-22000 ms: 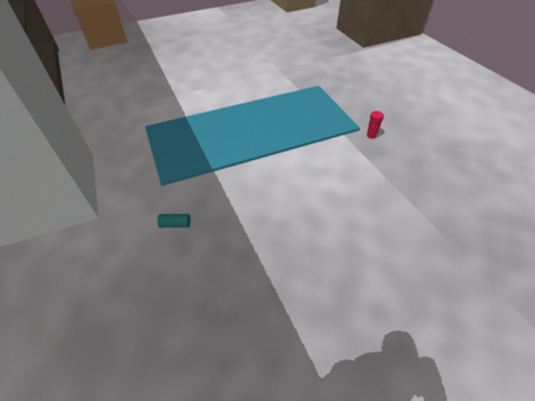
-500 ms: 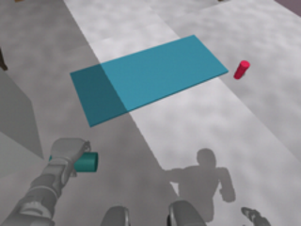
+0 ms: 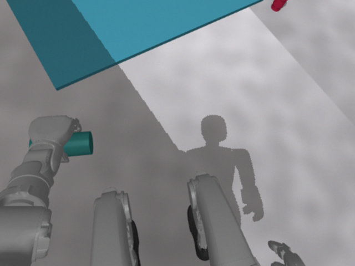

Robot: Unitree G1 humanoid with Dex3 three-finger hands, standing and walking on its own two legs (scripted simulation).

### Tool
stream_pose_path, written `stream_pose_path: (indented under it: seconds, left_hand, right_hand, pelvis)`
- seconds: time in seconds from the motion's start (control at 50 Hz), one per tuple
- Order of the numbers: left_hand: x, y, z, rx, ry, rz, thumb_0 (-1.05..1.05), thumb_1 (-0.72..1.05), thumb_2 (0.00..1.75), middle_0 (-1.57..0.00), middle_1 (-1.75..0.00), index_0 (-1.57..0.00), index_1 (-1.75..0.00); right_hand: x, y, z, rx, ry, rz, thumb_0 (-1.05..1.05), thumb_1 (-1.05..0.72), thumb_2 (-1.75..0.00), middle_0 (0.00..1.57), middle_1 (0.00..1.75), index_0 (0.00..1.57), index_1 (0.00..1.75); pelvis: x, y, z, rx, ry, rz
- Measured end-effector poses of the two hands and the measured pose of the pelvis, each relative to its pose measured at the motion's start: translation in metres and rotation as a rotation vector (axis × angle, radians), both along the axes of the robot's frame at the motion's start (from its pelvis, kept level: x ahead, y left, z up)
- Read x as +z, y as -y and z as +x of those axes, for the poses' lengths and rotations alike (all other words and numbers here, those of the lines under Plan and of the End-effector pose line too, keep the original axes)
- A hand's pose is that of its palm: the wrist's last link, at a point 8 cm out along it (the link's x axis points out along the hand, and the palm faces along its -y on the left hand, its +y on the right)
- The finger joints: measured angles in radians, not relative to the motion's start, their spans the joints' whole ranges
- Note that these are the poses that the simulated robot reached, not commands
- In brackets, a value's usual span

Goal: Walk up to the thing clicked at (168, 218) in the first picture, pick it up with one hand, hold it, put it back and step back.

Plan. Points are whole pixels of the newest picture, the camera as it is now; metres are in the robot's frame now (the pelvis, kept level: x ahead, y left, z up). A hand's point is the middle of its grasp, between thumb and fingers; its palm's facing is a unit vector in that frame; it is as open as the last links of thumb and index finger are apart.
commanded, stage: crouch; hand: left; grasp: from above
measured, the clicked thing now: (63, 145) +0.43 +0.23 -0.19
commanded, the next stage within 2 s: lower in 1.04 s
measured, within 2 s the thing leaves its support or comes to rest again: neither
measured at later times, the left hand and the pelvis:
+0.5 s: hand (74, 142) +0.46 +0.23 -0.27, palm faces -0.48 +0.02 -0.88, open 8.9 cm; pelvis -0.01 -0.01 -0.10, yaw -2 degrees
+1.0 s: hand (79, 142) +0.48 +0.23 -0.33, palm faces -0.48 +0.02 -0.88, open 8.9 cm; pelvis -0.01 +0.00 -0.14, yaw -4 degrees
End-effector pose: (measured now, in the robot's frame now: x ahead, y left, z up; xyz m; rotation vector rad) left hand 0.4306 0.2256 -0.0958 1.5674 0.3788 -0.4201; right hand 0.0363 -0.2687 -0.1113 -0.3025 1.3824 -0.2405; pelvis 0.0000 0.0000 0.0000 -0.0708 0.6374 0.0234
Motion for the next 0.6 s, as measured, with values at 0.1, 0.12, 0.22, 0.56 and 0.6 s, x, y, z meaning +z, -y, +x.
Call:
stream_pose_path:
  seconds: [0.1, 0.12, 0.22, 0.56, 0.6]
  left_hand:
    - [-0.038, -0.002, 0.01, 0.0, 0.016, -0.011, 0.0, 0.19, 0.24, -0.9, -0.23, -0.9, -0.21]
    - [-0.044, -0.002, 0.012, 0.001, 0.018, -0.011, 0.0, 0.19, 0.24, -0.9, -0.22, -0.9, -0.21]
    - [-0.072, -0.002, 0.02, 0.016, 0.021, -0.013, 0.0, 0.18, 0.25, -0.9, -0.22, -0.9, -0.21]
    - [-0.126, -0.003, 0.043, 0.02, -0.001, -0.015, 0.0, 0.16, 0.3, -0.89, -0.25, -0.88, -0.24]
    - [-0.131, -0.003, 0.044, 0.02, -0.003, -0.016, 0.0, 0.16, 0.3, -0.88, -0.25, -0.88, -0.24]
  right_hand:
    - [-0.028, 0.003, 0.009, 0.047, -0.006, 0.004, 0.0, -0.91, -0.9, 0.2, 0.29, 0.2, 0.3]
    - [-0.033, 0.004, 0.011, 0.055, -0.007, 0.004, 0.0, -0.91, -0.9, 0.2, 0.29, 0.2, 0.3]
    - [-0.051, 0.01, 0.016, 0.084, -0.016, 0.003, 0.0, -0.91, -0.9, 0.2, 0.29, 0.2, 0.3]
    - [-0.084, 0.018, -0.02, 0.058, -0.11, -0.004, 0.0, -0.92, -0.9, 0.2, 0.29, 0.2, 0.3]
    - [-0.088, 0.017, -0.027, 0.052, -0.126, -0.001, 0.0, -0.92, -0.9, 0.2, 0.29, 0.2, 0.3]
  pelvis:
    - [-0.03, 0.002, -0.001, 0.004, -0.026, -0.009]
    - [-0.035, 0.002, -0.001, 0.004, -0.029, -0.01]
    - [-0.056, 0.005, -0.002, 0.004, -0.039, -0.016]
    - [-0.103, 0.007, -0.007, -0.015, -0.031, -0.028]
    - [-0.108, 0.007, -0.008, -0.016, -0.03, -0.029]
